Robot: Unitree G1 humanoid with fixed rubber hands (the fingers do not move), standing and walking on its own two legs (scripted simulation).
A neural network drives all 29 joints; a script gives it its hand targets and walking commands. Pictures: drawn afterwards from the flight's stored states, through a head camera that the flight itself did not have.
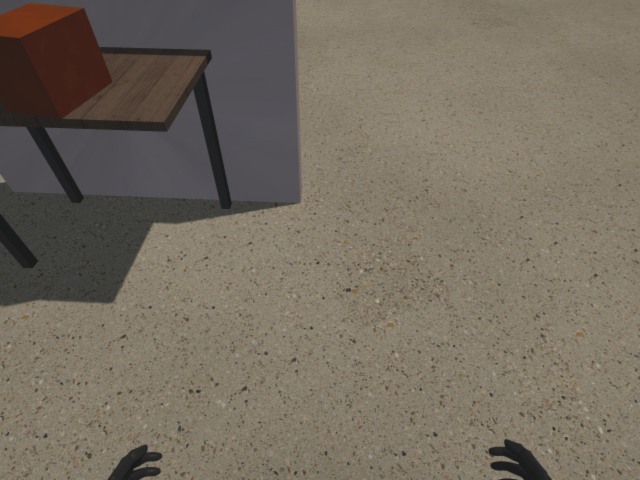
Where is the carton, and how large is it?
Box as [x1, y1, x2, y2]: [0, 3, 111, 118]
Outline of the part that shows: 1,14 0,98 7,110 61,118 111,82 110,76 83,8 29,3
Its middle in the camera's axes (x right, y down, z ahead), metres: -0.74 -0.50 +1.05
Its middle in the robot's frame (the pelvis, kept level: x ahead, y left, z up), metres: +1.17 +0.72 +0.05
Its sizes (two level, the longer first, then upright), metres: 0.231 0.170 0.202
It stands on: a table, 0.70 m high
